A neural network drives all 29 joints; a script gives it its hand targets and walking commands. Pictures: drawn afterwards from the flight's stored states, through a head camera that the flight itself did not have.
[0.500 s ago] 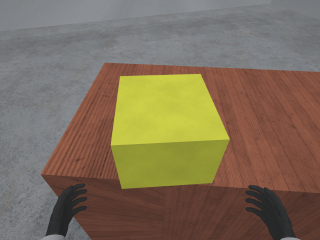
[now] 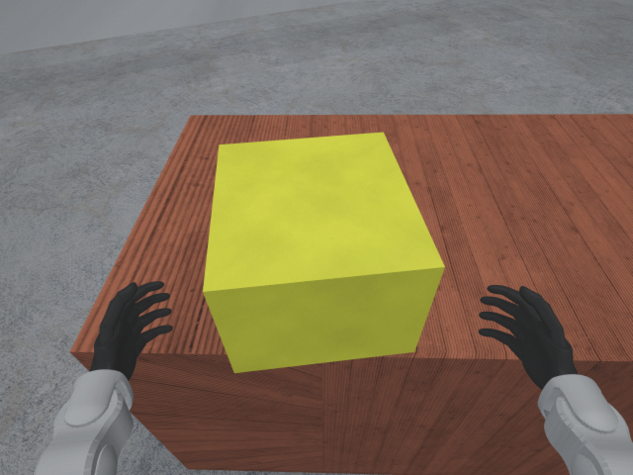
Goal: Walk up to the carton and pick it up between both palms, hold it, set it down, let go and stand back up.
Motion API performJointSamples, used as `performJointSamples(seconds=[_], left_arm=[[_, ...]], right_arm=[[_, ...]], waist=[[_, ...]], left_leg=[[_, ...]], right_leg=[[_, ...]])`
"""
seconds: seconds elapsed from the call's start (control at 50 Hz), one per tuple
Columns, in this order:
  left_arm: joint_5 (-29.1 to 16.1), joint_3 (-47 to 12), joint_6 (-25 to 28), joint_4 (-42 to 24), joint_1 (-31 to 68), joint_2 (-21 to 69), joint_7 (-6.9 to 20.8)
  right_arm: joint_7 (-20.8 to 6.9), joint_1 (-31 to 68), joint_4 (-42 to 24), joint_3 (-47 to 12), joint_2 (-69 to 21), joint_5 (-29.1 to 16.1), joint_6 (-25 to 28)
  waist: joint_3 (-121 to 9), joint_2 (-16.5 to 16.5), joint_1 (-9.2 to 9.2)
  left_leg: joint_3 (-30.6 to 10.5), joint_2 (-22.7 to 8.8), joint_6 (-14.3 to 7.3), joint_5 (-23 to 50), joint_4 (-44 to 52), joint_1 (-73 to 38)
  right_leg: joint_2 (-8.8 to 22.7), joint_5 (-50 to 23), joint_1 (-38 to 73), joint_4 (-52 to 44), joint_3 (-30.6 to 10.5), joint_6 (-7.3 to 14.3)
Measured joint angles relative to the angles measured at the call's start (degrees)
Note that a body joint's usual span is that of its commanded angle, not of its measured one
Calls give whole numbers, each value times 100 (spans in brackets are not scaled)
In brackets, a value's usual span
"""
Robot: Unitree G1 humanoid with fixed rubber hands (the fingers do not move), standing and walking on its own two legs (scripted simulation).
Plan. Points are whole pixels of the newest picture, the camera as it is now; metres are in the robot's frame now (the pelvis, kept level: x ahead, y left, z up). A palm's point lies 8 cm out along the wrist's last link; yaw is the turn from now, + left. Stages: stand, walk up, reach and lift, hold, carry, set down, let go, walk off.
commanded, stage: reach and lift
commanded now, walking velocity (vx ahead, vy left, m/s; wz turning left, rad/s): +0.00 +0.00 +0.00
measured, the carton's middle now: (313, 245) +0.46 +0.06 +0.03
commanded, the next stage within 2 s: none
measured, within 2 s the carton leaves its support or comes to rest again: neither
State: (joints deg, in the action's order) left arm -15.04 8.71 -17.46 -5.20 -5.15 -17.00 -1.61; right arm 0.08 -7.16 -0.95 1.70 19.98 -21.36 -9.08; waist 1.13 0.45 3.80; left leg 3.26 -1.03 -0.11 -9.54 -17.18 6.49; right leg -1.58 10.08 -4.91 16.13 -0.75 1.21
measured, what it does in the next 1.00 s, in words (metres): stands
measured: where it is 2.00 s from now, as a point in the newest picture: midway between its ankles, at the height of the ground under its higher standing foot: outside the picture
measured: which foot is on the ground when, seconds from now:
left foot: down 0.00-1.00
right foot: down 0.00-1.00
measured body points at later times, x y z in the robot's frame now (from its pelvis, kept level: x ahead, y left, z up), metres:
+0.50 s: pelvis +0.01 +0.00 +0.00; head +0.02 +0.01 +0.45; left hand +0.32 +0.28 +0.12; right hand +0.35 -0.21 +0.11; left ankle +0.00 +0.12 -0.75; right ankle -0.01 -0.11 -0.75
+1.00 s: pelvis -0.01 -0.01 +0.00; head +0.00 +0.01 +0.45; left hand +0.37 +0.29 +0.17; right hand +0.42 -0.20 +0.16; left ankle +0.00 +0.12 -0.75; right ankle -0.01 -0.11 -0.75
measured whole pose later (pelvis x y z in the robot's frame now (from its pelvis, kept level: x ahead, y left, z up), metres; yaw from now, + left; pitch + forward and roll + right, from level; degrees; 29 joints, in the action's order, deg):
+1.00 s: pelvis -0.01 -0.01 +0.00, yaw +1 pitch +5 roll +0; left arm -15.4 10.7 -35.5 20.9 38.1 -25.6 -1.3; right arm 0.1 39.3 31.3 -1.4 27.2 -28.6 -22.8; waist -4.0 1.7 3.0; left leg 1.5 -1.5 0.3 -9.2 -20.7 16.4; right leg -2.3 9.5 -14.1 18.6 0.0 1.7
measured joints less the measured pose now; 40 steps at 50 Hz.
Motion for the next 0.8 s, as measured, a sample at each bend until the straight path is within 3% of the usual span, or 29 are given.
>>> performJointSamples(seconds=[0.4,0.6,0.8], left_arm=[[161,559,-1141,-169,1077,-138,205],[186,711,-1687,394,2073,-267,171],[142,613,-1940,1372,3214,-529,101]], right_arm=[[215,1330,224,-155,435,-514,-695],[226,2336,871,-290,663,-725,-1085],[121,3515,1942,-338,752,-801,-1367]], waist=[[-19,27,-176],[-145,56,-197],[-348,122,-146]], left_leg=[[-85,-45,39,-115,-72,107],[-72,-55,46,-86,-125,286],[-92,-66,55,-17,-219,615]], right_leg=[[-60,17,4,-137,28,32],[-73,15,-218,-13,-4,39],[-89,-27,-568,128,1,51]])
